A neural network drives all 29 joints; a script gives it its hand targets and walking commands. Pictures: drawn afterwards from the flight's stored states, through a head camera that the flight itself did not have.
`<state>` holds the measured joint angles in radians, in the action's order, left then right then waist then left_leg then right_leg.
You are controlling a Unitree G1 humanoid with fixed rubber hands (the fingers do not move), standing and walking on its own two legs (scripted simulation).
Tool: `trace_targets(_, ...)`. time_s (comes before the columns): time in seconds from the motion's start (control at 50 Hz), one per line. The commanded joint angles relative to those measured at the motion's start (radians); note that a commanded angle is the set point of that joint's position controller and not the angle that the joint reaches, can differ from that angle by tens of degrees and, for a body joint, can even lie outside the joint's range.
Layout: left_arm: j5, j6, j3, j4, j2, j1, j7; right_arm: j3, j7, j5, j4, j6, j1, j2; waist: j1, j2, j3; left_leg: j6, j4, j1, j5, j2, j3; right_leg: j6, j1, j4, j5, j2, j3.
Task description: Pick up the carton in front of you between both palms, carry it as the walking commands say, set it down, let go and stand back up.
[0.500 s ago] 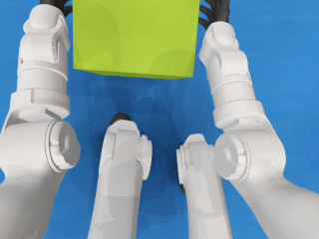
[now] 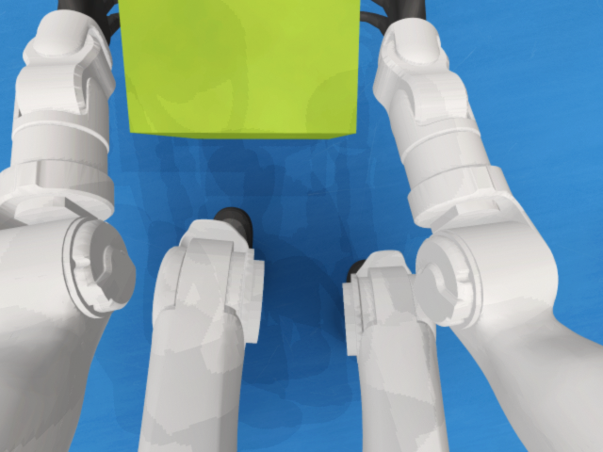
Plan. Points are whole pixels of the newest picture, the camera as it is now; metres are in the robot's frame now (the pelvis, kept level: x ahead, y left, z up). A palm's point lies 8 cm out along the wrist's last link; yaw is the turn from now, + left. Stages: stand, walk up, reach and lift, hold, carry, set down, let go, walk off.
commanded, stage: set down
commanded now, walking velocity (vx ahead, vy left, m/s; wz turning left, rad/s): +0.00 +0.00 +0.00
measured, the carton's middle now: (254, 52) +0.50 +0.15 -0.26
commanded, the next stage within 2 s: let go in 2.00 s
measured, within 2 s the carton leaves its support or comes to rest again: rests again in 0.08 s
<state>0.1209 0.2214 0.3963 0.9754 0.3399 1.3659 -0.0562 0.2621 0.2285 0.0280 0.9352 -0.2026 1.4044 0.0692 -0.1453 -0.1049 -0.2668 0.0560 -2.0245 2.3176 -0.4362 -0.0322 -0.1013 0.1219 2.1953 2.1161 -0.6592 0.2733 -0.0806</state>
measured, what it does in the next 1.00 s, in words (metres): stands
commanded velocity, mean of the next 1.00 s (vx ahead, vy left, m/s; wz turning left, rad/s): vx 0.00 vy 0.00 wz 0.00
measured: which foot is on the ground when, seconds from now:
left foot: down 0.00-1.00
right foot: down 0.00-1.00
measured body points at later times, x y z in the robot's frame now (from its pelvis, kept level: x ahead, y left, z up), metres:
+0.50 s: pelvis -0.01 +0.00 -0.01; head +0.36 +0.07 +0.23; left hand +0.49 +0.31 -0.20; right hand +0.56 +0.00 -0.19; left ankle +0.14 +0.15 -0.36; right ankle +0.09 -0.12 -0.36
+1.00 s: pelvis -0.01 +0.01 -0.02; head +0.37 +0.07 +0.20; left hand +0.48 +0.37 -0.21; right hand +0.56 -0.02 -0.21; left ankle +0.13 +0.15 -0.36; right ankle +0.09 -0.12 -0.36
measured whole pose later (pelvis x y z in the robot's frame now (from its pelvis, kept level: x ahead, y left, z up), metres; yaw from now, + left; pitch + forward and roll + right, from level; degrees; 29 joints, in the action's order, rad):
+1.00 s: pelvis -0.01 +0.01 -0.02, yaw +1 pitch +34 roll -2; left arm -0.17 0.02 0.29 1.21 0.57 1.49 -0.06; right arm 0.02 0.18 -0.18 0.94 -0.14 1.48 0.26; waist -0.11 -0.05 -0.51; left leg 0.00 -2.10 2.26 -0.43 -0.06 -0.05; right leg 0.11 2.13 2.20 -0.66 0.16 -0.06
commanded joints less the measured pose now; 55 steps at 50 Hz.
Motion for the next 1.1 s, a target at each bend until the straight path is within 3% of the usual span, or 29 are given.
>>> trace_targets(0.0, -0.095, -0.037, -0.276, -0.073, -0.682, 0.547, -0.239, -0.342, -0.242, -0.079, -0.113, 0.043, 0.603, -0.814, -0.154, -0.115, 1.09, -0.07, 0.071, -0.673, 0.336, 0.073, 0.161, -0.06, -0.303, -0.199, 0.259, -0.034, 0.148)
trace_targets(0.14, -0.08, -0.05, -0.262, -0.026, -0.634, 0.546, -0.23, -0.315, -0.256, -0.077, -0.062, 0.054, 0.594, -0.763, -0.156, -0.092, 0.99, -0.079, 0.065, -0.66, 0.322, 0.068, 0.149, -0.065, -0.233, -0.181, 0.225, -0.038, 0.148)
trace_targets(0.32, -0.034, -0.058, -0.197, 0.064, -0.576, 0.476, -0.221, -0.25, -0.266, -0.044, 0.017, 0.069, 0.551, -0.662, -0.124, -0.102, 0.837, -0.094, 0.065, -0.601, 0.242, 0.064, 0.126, -0.073, -0.148, -0.177, 0.147, -0.046, 0.153)
trace_targets(0.58, 0.005, -0.075, -0.125, 0.149, -0.407, 0.411, -0.202, -0.191, -0.242, -0.014, 0.083, 0.079, 0.472, -0.461, -0.12, -0.077, 0.72, -0.097, 0.064, -0.553, 0.14, 0.045, 0.117, -0.07, -0.187, -0.169, 0.096, -0.061, 0.139)
trace_targets(0.64, 0.002, -0.109, -0.056, 0.195, -0.224, 0.36, -0.159, -0.181, -0.196, -0.023, 0.067, 0.087, 0.435, -0.292, -0.129, -0.064, 0.748, -0.081, 0.057, -0.583, 0.155, 0.03, 0.126, -0.052, -0.257, -0.162, 0.111, -0.079, 0.137)
trace_targets(0.68, -0.002, -0.15, 0.034, 0.244, 0.072, 0.263, -0.088, -0.153, -0.131, -0.04, 0.054, 0.092, 0.354, -0.023, -0.136, -0.052, 0.766, -0.068, 0.053, -0.609, 0.167, 0.015, 0.128, -0.031, -0.301, -0.158, 0.121, -0.1, 0.135)
trace_targets(0.7, -0.014, -0.181, 0.058, 0.245, 0.251, 0.244, -0.035, -0.149, -0.087, -0.055, 0.05, 0.103, 0.315, 0.145, -0.136, -0.04, 0.798, -0.06, 0.052, -0.638, 0.186, 0.008, 0.129, -0.024, -0.323, -0.152, 0.139, -0.112, 0.132)
trace_targets(0.76, -0.1, -0.235, 0.037, 0.201, 0.381, 0.339, 0.029, -0.194, -0.053, -0.135, 0.039, 0.108, 0.351, 0.219, -0.137, -0.001, 0.895, -0.053, 0.041, -0.73, 0.288, -0.005, 0.114, -0.025, -0.367, -0.129, 0.22, -0.131, 0.12)
trace_targets(0.86, -0.255, -0.25, -0.075, 0.155, 0.378, 0.392, 0.01, -0.259, -0.058, -0.208, -0.051, 0.102, 0.386, 0.221, -0.101, -0.005, 1.02, -0.055, 0.018, -0.827, 0.396, -0.008, 0.101, -0.035, -0.41, -0.106, 0.288, -0.154, 0.13)
trace_targets(0.92, -0.304, -0.234, -0.112, 0.136, 0.382, 0.386, -0.005, -0.26, -0.051, -0.215, -0.113, 0.091, 0.387, 0.222, -0.086, 0.004, 1.092, -0.052, 0.019, -0.887, 0.409, -0.007, 0.103, -0.038, -0.438, -0.107, 0.274, -0.157, 0.149)
trace_targets(1.0, -0.302, -0.2, -0.112, 0.09, 0.403, 0.351, -0.004, -0.221, -0.035, -0.196, -0.188, 0.066, 0.361, 0.236, -0.08, 0.042, 1.191, -0.048, 0.042, -0.995, 0.39, 0.003, 0.118, -0.038, -0.44, -0.129, 0.217, -0.147, 0.181)
trace_targets(1.08, -0.254, -0.151, -0.099, -0.027, 0.389, 0.321, 0.013, -0.177, -0.018, -0.168, -0.262, 0.036, 0.317, 0.23, -0.069, 0.1, 1.348, -0.044, 0.094, -1.156, 0.376, 0.023, 0.146, -0.046, -0.449, -0.182, 0.171, -0.125, 0.211)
